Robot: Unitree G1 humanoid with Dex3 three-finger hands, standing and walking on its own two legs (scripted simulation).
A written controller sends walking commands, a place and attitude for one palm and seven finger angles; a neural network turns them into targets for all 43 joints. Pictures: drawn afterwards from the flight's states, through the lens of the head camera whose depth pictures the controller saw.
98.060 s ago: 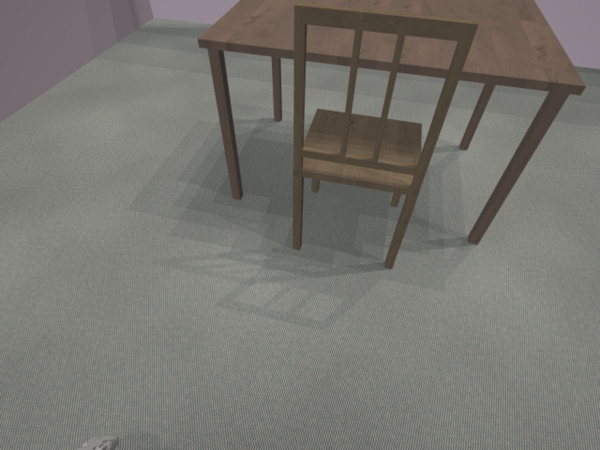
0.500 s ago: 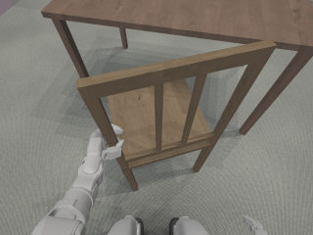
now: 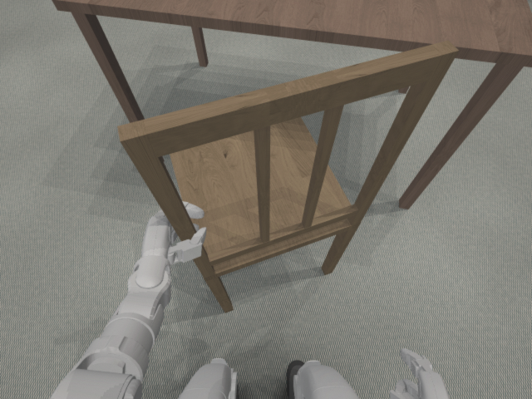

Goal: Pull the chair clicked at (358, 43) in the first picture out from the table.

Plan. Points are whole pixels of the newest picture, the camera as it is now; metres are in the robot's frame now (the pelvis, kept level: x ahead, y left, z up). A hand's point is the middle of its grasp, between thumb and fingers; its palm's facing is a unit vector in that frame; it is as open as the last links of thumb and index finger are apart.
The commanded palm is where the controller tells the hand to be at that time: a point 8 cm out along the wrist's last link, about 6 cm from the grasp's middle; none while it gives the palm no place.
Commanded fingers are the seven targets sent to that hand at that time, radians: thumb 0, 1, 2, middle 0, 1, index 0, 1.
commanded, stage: step backward, pulling the chair out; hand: left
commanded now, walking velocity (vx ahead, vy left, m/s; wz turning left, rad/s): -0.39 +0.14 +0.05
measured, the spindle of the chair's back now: (263, 196) +0.43 +0.00 -0.04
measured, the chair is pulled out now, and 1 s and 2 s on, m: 0.25 0.43 0.48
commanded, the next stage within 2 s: stop walking, hand still on the chair in 0.84 s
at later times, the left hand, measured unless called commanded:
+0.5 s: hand (190, 295) +0.27 +0.12 -0.06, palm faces -0.05 -0.98 -0.19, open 5.8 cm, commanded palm +0.26 +0.17 -0.06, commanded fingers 0.00 0.90 0.90 -0.50 -1.45 -0.50 -1.45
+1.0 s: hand (189, 368) +0.17 +0.11 -0.05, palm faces -0.03 -0.98 -0.18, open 5.8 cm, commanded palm +0.15 +0.16 -0.04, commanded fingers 0.00 0.90 0.90 -0.50 -1.45 -0.50 -1.45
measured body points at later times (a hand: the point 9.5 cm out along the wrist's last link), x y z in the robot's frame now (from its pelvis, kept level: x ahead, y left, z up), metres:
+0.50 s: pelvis -0.08 +0.02 +0.00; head +0.00 +0.00 +0.44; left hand +0.27 +0.17 -0.04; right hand +0.02 -0.22 -0.14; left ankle -0.09 +0.17 -0.71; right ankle +0.01 -0.09 -0.73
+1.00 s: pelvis -0.18 +0.01 +0.00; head -0.12 -0.01 +0.44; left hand +0.16 +0.16 -0.04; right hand -0.09 -0.27 -0.13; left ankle -0.18 +0.15 -0.72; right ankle -0.08 -0.10 -0.73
